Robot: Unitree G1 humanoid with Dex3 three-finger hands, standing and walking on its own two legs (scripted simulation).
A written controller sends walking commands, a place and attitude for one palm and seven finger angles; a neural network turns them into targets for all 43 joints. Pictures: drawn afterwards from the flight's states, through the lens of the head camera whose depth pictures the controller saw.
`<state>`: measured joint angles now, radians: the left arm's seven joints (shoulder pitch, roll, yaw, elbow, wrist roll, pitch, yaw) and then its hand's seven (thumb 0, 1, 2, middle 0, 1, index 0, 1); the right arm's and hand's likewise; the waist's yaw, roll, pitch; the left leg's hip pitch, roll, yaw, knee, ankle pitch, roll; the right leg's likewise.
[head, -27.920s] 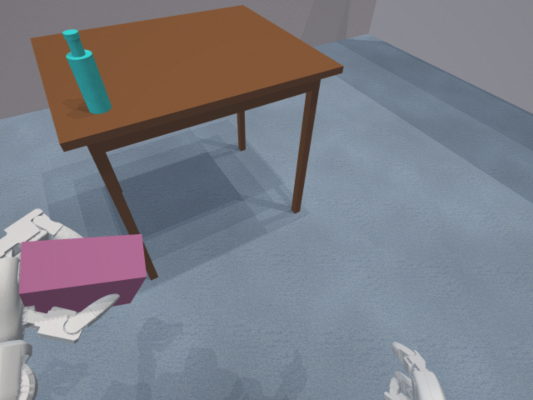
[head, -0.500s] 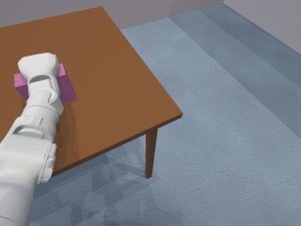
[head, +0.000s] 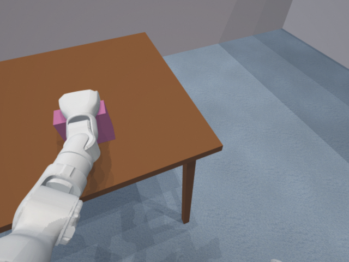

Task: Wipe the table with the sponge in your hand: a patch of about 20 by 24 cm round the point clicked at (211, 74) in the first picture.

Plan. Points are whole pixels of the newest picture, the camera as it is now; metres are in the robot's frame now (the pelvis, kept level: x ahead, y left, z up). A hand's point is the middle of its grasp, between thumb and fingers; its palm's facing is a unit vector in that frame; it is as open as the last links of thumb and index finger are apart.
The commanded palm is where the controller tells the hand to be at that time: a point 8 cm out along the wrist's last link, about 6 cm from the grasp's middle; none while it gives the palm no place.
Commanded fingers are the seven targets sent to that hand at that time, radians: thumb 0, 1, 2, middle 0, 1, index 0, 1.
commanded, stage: wipe back along the third lane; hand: left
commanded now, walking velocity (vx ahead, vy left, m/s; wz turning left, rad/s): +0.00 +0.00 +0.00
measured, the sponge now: (88, 130) +0.43 +0.25 +0.05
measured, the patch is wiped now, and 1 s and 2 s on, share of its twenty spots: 0.85 0.85 0.85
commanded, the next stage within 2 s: slide back across to the middle lane in 0.78 s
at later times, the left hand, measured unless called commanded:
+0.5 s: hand (91, 136) +0.38 +0.22 +0.08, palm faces -0.01 +0.02 -1.00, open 9.2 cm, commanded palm +0.35 +0.21 +0.11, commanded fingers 0.00 0.10 1.30 -1.20 -1.60 -1.20 -1.60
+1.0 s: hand (92, 147) +0.35 +0.21 +0.08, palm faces +0.03 -0.03 -1.00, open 9.2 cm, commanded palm +0.31 +0.21 +0.12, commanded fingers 0.00 0.10 1.30 -1.20 -1.60 -1.20 -1.60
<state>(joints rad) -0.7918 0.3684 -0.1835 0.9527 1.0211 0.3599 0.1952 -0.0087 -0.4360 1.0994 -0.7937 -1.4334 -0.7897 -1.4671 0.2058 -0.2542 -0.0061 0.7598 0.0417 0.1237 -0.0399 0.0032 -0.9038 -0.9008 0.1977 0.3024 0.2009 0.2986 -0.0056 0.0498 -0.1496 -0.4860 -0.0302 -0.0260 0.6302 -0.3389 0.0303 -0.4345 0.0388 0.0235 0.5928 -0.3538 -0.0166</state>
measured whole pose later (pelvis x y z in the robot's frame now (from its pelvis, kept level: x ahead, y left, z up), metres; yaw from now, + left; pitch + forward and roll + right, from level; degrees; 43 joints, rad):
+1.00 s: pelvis +0.00 -0.01 +0.01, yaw +0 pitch +4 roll +1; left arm -0.37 0.30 -0.27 0.40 1.00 0.53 0.13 0.03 -0.43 1.10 -0.78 -1.44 -0.79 -1.46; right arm 0.07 -0.26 0.03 0.72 0.06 0.13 -0.06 0.01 -0.90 -0.90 0.20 0.30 0.20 0.30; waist 0.07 0.07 -0.12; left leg -0.31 -0.03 -0.02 0.56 -0.32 0.01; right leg -0.29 0.04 0.03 0.58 -0.36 -0.03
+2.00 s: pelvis -0.02 -0.01 +0.01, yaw +1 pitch +5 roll +0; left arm -0.50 0.50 -0.08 0.66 1.01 0.21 0.08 0.00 -0.45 1.10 -0.81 -1.41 -0.82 -1.43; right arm 0.17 -0.28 0.01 0.75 0.05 0.06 -0.10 0.01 -0.90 -0.90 0.20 0.30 0.20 0.30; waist 0.05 0.05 -0.08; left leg -0.38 -0.04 -0.04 0.57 -0.28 0.02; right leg -0.33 0.03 0.01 0.54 -0.31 -0.02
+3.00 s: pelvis -0.02 +0.01 -0.01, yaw -1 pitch +15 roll -2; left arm -0.92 0.68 0.01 1.18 1.10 0.09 0.15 0.01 -0.46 1.10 -0.82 -1.40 -0.82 -1.43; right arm 0.34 -0.27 0.00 0.76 0.04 0.04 -0.06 0.00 -0.90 -0.90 0.20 0.30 0.20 0.30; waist -0.08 0.03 -0.12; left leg -0.62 -0.02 -0.02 0.69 -0.33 0.04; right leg -0.55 0.05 0.03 0.61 -0.32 0.00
